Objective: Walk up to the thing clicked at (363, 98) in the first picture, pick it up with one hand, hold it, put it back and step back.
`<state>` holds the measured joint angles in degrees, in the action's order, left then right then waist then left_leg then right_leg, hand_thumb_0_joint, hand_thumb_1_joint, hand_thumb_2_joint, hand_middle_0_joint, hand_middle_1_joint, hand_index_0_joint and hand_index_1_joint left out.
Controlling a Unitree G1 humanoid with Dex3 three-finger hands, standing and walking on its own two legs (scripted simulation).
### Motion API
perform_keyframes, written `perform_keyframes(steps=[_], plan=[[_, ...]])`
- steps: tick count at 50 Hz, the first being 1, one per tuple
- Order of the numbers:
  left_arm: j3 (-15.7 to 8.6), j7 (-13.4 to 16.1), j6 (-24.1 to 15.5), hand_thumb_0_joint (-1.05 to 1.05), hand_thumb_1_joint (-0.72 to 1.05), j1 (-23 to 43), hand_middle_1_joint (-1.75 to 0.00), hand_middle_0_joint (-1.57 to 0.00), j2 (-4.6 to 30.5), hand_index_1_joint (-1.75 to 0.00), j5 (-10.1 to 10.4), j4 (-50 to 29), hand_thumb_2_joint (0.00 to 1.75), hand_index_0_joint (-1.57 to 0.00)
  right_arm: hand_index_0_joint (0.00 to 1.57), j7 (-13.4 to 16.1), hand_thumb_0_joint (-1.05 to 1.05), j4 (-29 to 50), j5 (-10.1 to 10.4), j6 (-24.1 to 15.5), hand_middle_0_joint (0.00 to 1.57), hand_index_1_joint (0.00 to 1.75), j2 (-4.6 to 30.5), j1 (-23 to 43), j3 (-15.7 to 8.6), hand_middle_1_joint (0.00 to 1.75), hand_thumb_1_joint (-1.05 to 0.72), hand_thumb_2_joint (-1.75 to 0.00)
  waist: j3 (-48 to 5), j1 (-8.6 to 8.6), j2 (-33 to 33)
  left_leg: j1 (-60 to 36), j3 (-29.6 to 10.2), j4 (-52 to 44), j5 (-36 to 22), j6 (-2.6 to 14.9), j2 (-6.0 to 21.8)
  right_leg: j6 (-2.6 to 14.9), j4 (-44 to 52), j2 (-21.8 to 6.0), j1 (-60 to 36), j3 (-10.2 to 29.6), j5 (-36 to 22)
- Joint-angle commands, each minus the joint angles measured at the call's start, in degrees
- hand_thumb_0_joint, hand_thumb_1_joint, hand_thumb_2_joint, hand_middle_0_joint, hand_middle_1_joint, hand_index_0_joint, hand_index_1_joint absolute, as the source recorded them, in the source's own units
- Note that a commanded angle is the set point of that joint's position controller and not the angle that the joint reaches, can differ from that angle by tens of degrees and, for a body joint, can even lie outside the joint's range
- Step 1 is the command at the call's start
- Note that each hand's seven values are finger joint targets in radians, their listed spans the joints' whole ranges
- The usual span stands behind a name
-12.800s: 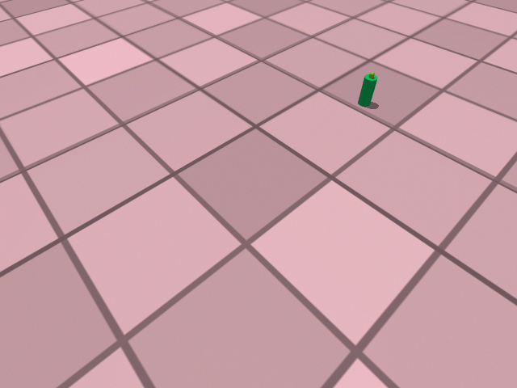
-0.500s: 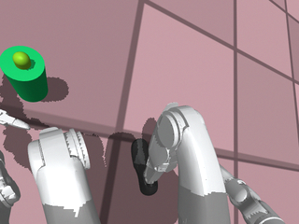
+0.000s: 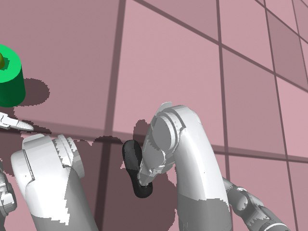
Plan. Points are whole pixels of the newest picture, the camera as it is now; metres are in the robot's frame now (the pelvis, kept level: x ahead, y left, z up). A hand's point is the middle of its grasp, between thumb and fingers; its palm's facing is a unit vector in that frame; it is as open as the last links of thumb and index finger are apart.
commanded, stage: rest palm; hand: left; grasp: from the side
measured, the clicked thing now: (1, 77) +0.48 +0.23 -0.18
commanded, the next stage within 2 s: close in 0.10 s
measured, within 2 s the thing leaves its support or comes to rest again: leaves its support in 1.32 s
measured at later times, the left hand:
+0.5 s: hand (3, 93) +0.45 +0.23 -0.18, palm faces +0.19 -0.98 -0.04, open 13.8 cm
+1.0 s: hand (0, 86) +0.46 +0.23 -0.18, palm faces +0.18 -0.98 -0.05, open 10.9 cm
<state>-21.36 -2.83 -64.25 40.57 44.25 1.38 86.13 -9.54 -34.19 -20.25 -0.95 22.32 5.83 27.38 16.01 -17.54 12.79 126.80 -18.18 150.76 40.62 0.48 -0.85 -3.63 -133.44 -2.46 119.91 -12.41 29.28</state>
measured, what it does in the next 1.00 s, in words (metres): stands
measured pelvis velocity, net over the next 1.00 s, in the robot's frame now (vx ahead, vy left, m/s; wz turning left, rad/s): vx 0.01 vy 0.00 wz -0.03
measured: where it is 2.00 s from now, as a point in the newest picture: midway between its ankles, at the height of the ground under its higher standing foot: (106, 201)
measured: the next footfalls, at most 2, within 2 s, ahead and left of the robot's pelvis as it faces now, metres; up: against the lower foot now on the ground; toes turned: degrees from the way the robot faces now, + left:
none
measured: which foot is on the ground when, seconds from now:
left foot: down 0.00-1.00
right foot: down 0.00-1.00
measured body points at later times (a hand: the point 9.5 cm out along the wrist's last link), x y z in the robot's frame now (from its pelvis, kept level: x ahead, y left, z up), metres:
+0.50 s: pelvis +0.00 +0.00 +0.00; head +0.25 +0.18 +0.33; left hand +0.43 +0.28 -0.17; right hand +0.15 -0.25 -0.04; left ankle +0.08 +0.12 -0.26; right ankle +0.16 -0.13 -0.26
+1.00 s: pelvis +0.01 +0.00 +0.01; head +0.26 +0.19 +0.33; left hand +0.45 +0.28 -0.17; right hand +0.14 -0.25 -0.03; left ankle +0.08 +0.12 -0.26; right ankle +0.16 -0.13 -0.26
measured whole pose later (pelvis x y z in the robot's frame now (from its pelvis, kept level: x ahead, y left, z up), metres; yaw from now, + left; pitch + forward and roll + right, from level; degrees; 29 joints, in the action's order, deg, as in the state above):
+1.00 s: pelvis +0.01 +0.00 +0.01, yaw -2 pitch +16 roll -20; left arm -15.9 4.3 -66.3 44.5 48.6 0.6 88.3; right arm -11.1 -34.7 -21.7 -0.1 21.2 9.6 30.0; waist 17.6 -18.1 14.4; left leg 126.3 -20.5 150.2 42.5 0.2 -1.2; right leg -4.1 -131.4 -2.0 118.5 -14.4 30.6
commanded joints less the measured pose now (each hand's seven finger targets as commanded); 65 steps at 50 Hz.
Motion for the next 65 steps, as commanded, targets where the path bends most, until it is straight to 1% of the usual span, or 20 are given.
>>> perform_keyframes(steps=[1, 8, 10, 12, 20, 22, 26, 28, 35, 38, 44, 48, 49, 50, 51, 55, 61, 62, 63, 65], plan=[[1.29, 1.66, -4.68, 0.0, -0.53, 13.58, -0.09, -0.05, 5.19, -0.08, -0.54, -6.93, 0.08, -0.04, 0.2, 1.0, 0.0, 0.67, -0.3, 0.53, 0.2, 0.3, 20.46, -1.99, -6.61, 0.3, -0.92, -0.91, -30.72, -7.08, -30.05, -21.85, 3.11, -22.42, -3.59, -2.36, 1.95, 3.39, 7.47, 3.44, -15.99, -6.27, -4.13], [0.78, 4.9, -5.93, 0.0, -0.44, 13.84, -0.06, -0.08, 5.34, -0.08, -0.93, -6.12, 0.12, -0.06, 0.2, 0.41, 0.0, 0.69, -0.94, 0.72, 0.2, 0.3, 20.36, -0.93, -5.88, 0.3, -0.91, -0.91, -30.38, -7.51, -29.25, -22.1, 2.82, -21.68, -5.32, -2.32, 1.97, 3.29, 7.96, 3.66, -17.17, -6.43, -5.77], [1.61, 5.4, -6.58, 0.0, -0.38, 14.32, -0.08, -0.09, 5.39, -0.09, -1.32, -6.48, 0.15, -0.07, 0.2, 0.25, 0.0, 0.26, -1.27, 0.82, 0.2, 0.3, 20.39, -0.98, -5.65, 0.3, -0.91, -0.91, -30.7, -7.95, -30.31, -22.8, 2.7, -21.78, -5.47, -2.41, 1.88, 3.24, 8.07, 3.78, -17.61, -6.62, -6.1], [1.56, 5.85, -6.86, 0.0, -0.25, 14.38, -0.22, -0.25, 5.64, -0.23, -1.36, -6.32, 0.23, -0.23, 0.2, 0.17, 0.0, 0.01, -1.3, 0.73, 0.2, 0.3, 20.27, -0.71, -5.36, 0.3, -0.9, -0.9, -31.23, -8.03, -29.54, -22.73, 2.55, -21.34, -6.25, -2.34, 2.01, 3.19, 8.0, 3.83, -18.12, -6.64, -6.72], [1.7, 7.11, -6.94, 0.0, -0.01, 14.03, -0.37, -0.41, 6.33, -0.38, -1.78, -4.86, 0.4, -0.39, 0.2, -0.02, 0.0, -0.44, -1.71, 0.98, 0.2, 0.3, 19.92, -0.14, -4.82, 0.3, -0.9, -0.9, -31.77, -7.99, -29.67, -22.96, 2.93, -20.78, -6.94, -2.29, 2.02, 3.27, 8.51, 4.3, -18.84, -6.71, -7.14], [2.22, 7.31, -7.01, 0.0, 0.03, 15.42, -0.38, -0.43, 5.58, -0.39, -1.82, -4.87, 0.42, -0.41, 0.2, -0.02, 0.0, -0.35, -1.8, 0.95, 0.2, 0.3, 20.06, 0.17, -4.84, 0.3, -0.9, -0.9, -30.55, -8.87, -29.2, -22.16, 2.81, -20.76, -6.01, -2.15, 2.02, 3.21, 8.69, 4.2, -18.46, -6.74, -6.69], [2.36, 7.36, -6.96, 0.0, 0.1, 14.68, -0.45, -0.5, 6.14, -0.46, -2.03, -4.34, 0.48, -0.48, 0.2, -0.14, 0.0, -0.27, -1.8, 0.86, 0.2, 0.3, 19.92, 0.58, -4.64, 0.3, -0.9, -0.9, -30.52, -8.23, -28.45, -21.74, 2.69, -20.94, -4.87, -2.02, 1.99, 3.22, 9.1, 4.4, -18.22, -6.83, -5.91], [3.49, 7.24, -6.88, 0.0, 0.16, 15.91, -0.49, -0.55, 5.93, -0.5, -2.54, -4.2, 0.51, -0.53, 0.2, -0.2, 0.0, -0.32, -1.77, 1.02, 0.2, 0.3, 20.17, 0.74, -4.69, 0.3, -0.9, -0.9, -29.29, -8.85, -29.71, -22.08, 2.16, -21.63, -4.1, -2.29, 2.1, 3.41, 8.64, 4.26, -16.65, -7.15, -5.1], [5.19, 6.64, -6.34, 0.0, 0.29, 15.97, -0.65, -0.69, 5.53, -0.66, -2.85, -4.01, 0.67, -0.67, 0.2, -0.22, 0.0, -0.66, -1.69, 1.09, 0.2, 0.3, 20.02, 0.17, -4.54, 0.3, -0.89, -0.9, -30.79, -9.39, -28.98, -22.96, 2.31, -20.99, -6.38, -2.1, 2.02, 3.32, 9.03, 4.46, -17.87, -7.01, -6.91], [5.63, 6.36, -6.33, 0.0, 0.24, 16.32, -0.8, -0.82, 5.29, -0.81, -3.08, -3.72, 0.78, -0.8, 0.2, -0.32, 0.0, -0.65, -1.64, 1.22, 0.2, 0.3, 20.34, 0.65, -4.52, 0.3, -0.9, -0.9, -29.31, -9.63, -29.76, -23.94, 1.15, -22.39, -5.03, -2.6, 2.26, 3.43, 8.6, 4.23, -15.89, -7.63, -5.8], [7.73, 5.29, -6.42, 0.0, 0.25, 16.88, -0.95, -0.95, 3.5, -0.96, -2.61, -4.03, 0.9, -0.93, 0.2, -0.48, 0.0, -0.87, -1.51, 1.48, 0.2, 0.3, 20.22, 0.57, -4.28, 0.3, -0.91, -0.9, -29.21, -9.93, -29.91, -24.11, 1.23, -22.13, -6.11, -2.64, 1.97, 3.28, 9.1, 4.26, -16.59, -7.7, -6.69], [7.03, 5.42, -6.02, 0.0, 0.19, 15.37, -0.99, -0.97, 3.64, -1.0, -1.68, -4.26, 0.94, -0.96, 0.2, -0.53, 0.0, -1.07, -1.59, 1.64, 0.2, 0.3, 20.32, -0.19, -4.12, 0.3, -0.91, -0.9, -31.77, -9.48, -30.06, -25.78, 1.48, -21.47, -9.73, -2.63, 1.98, 3.2, 9.26, 4.34, -19.15, -7.39, -9.4], [6.34, 5.48, -6.05, 0.0, 0.18, 16.06, -1.07, -1.03, 4.85, -1.08, -1.56, -4.59, 1.01, -1.0, 0.2, -0.46, 0.0, -0.92, -1.44, 1.69, 0.2, 0.3, 20.49, 0.09, -4.04, 0.3, -0.94, -0.91, -31.82, -9.22, -29.47, -25.3, 1.4, -21.38, -9.49, -2.56, 2.02, 3.27, 9.27, 4.45, -18.93, -7.45, -9.12], [6.94, 5.47, -6.01, 0.0, 0.24, 16.51, -1.1, -1.05, 4.31, -1.13, -1.3, -4.93, 1.05, -1.02, 0.2, -0.48, 0.0, -0.89, -1.36, 1.69, 0.2, 0.3, 20.13, -0.01, -3.74, 0.3, -0.93, -0.91, -31.84, -9.57, -29.48, -24.7, 1.67, -21.15, -9.83, -2.38, 1.91, 3.21, 9.51, 4.52, -19.95, -7.3, -9.54], [5.75, 5.68, -5.9, 0.0, 0.26, 16.16, -1.12, -1.07, 5.39, -1.15, -1.26, -4.68, 1.08, -1.05, 0.2, -0.44, 0.0, -1.07, -1.38, 1.71, 0.2, 0.3, 20.22, 0.0, -3.96, 0.3, -0.93, -0.91, -31.86, -9.05, -29.14, -24.2, 1.95, -20.98, -9.23, -2.25, 1.84, 3.25, 9.71, 4.6, -19.82, -7.15, -9.19], [6.94, 6.07, -5.83, 0.0, 0.25, 17.48, -1.17, -1.11, 4.69, -1.21, -1.42, -6.41, 1.13, -1.09, 0.2, -0.54, 0.0, -0.75, -1.43, 1.77, 0.2, 0.3, 20.09, 0.3, -3.96, 0.3, -0.93, -0.91, -31.65, -8.97, -31.21, -24.71, 2.05, -21.55, -8.24, -2.48, 1.86, 3.41, 9.91, 4.53, -19.3, -7.14, -8.21], [5.31, 6.59, -5.01, 0.0, 0.21, 20.31, -1.22, -1.16, 6.49, -1.25, -1.19, -15.34, 1.14, -1.13, 0.2, -0.65, 0.0, -0.59, -1.1, 2.06, 0.2, 0.3, 19.79, -1.54, -5.0, 0.3, -0.93, -0.91, -37.53, -7.62, -35.09, -28.01, 2.61, -22.19, -10.97, -2.73, 2.0, 3.63, 9.42, 4.28, -21.27, -6.53, -9.94], [4.82, 6.75, -4.39, 0.0, 0.2, 18.82, -1.23, -1.16, 5.76, -1.26, -1.29, -15.63, 1.15, -1.14, 0.2, -0.67, 0.0, -0.37, -0.82, 2.11, 0.2, 0.3, 19.53, -1.54, -5.5, 0.3, -0.93, -0.91, -37.68, -6.9, -35.08, -28.85, 2.48, -22.78, -10.83, -2.92, 2.19, 3.78, 9.25, 4.1, -20.31, -6.33, -9.42], [3.19, 7.2, -4.24, 0.0, 0.17, 20.04, -1.24, -1.18, 8.27, -1.28, -1.51, -18.63, 1.16, -1.15, 0.2, -0.61, 0.0, -0.88, -0.71, 2.1, 0.2, 0.3, 19.68, -1.99, -6.05, 0.3, -0.94, -0.91, -37.75, -6.06, -36.8, -29.29, 2.56, -23.14, -10.81, -3.07, 2.36, 3.96, 8.96, 4.05, -19.38, -6.08, -9.2], [2.58, 7.62, -3.42, 0.0, 0.15, 20.71, -1.25, -1.19, 8.02, -1.29, -1.65, -22.16, 1.15, -1.17, 0.2, -0.69, 0.0, -0.36, -0.47, 2.12, 0.2, 0.3, 19.14, -2.52, -6.82, 0.3, -0.94, -0.91, -39.12, -5.77, -38.52, -30.59, 2.79, -23.87, -10.83, -3.16, 2.5, 4.14, 8.85, 3.8, -18.95, -5.58, -8.92]])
